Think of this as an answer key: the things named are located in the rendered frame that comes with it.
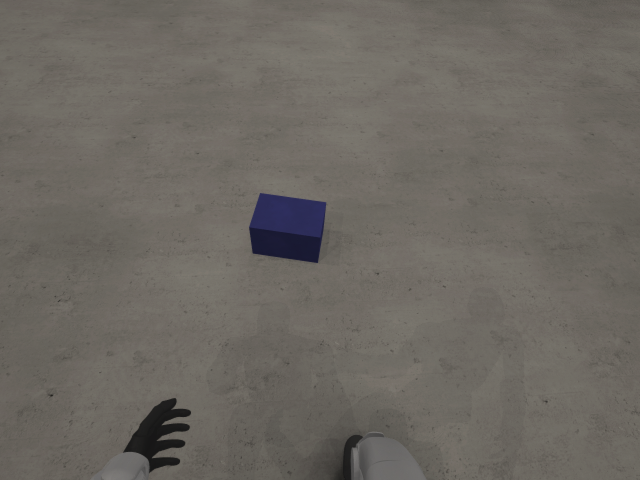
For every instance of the robot left hand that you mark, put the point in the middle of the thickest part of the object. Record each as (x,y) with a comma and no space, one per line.
(144,440)

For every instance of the right robot foot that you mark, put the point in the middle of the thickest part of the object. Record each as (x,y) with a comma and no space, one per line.
(350,443)

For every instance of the right robot thigh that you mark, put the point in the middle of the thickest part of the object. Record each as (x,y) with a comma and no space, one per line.
(381,458)

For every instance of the carton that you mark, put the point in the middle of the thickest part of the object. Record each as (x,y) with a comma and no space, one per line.
(287,227)

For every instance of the left robot forearm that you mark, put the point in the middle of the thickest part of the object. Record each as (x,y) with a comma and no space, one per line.
(125,466)

